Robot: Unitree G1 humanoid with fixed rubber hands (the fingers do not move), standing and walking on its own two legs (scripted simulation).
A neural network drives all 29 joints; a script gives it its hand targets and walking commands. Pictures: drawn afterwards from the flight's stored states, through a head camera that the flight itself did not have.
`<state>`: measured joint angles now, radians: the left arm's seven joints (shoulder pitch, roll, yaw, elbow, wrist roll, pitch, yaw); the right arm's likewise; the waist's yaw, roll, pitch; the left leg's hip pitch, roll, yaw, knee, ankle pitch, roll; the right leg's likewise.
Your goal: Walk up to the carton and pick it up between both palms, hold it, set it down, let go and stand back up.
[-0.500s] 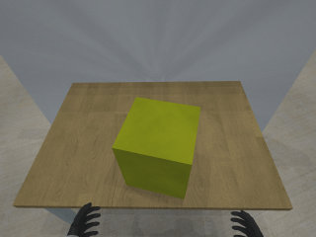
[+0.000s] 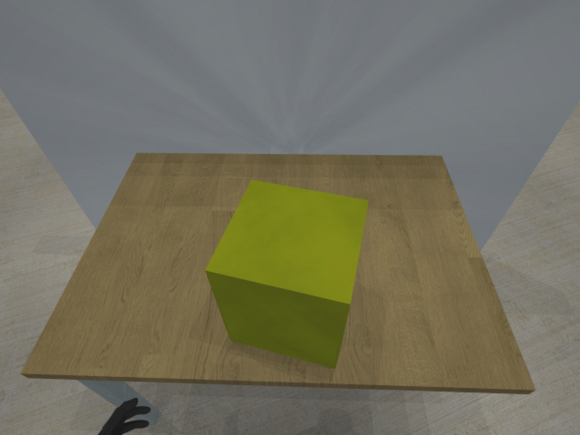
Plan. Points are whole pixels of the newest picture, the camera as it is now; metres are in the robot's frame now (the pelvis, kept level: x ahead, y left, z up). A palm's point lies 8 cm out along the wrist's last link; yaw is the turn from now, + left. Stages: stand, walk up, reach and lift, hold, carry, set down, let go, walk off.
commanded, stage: stand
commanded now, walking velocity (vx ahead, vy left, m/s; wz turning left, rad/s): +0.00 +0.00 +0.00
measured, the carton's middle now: (294, 275) +0.41 +0.02 -0.07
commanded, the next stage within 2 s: none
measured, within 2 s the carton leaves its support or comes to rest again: neither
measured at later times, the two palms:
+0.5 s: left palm out of the picture +0.09 +0.28 -0.10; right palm out of the picture +0.07 -0.29 -0.12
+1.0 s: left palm out of the picture +0.08 +0.28 -0.11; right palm out of the picture +0.05 -0.29 -0.12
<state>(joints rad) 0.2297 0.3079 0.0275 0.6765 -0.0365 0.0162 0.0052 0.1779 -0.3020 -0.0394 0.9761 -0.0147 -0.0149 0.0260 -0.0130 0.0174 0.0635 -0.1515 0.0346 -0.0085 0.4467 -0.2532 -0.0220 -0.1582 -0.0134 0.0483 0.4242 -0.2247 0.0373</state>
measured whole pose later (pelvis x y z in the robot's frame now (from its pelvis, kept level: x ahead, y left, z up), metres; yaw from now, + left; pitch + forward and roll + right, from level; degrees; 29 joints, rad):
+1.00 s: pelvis +0.00 +0.00 +0.00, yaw +1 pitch -3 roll +0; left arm 0.23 0.31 0.03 0.86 -0.04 0.00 0.01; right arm 0.18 -0.32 -0.04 1.06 -0.01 -0.01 0.02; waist -0.01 0.01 0.05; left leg -0.16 0.03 -0.02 0.45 -0.24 -0.02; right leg -0.16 -0.01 0.03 0.42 -0.22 0.03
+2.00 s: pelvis -0.01 +0.00 +0.00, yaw +1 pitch -3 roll +0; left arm 0.19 0.32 0.03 0.96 -0.03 -0.01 0.01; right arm 0.18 -0.32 -0.04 1.08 -0.01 -0.01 0.02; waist -0.01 0.01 0.05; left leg -0.16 0.03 -0.02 0.45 -0.23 -0.02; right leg -0.16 -0.01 0.03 0.42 -0.21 0.03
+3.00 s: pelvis -0.01 -0.01 +0.00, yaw +1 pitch -3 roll +0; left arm 0.16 0.32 0.03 0.99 -0.03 0.00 0.01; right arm 0.18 -0.32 -0.04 1.09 -0.01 -0.02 0.02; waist -0.01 0.01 0.05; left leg -0.16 0.03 -0.03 0.44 -0.23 -0.03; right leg -0.16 -0.01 0.03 0.42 -0.21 0.03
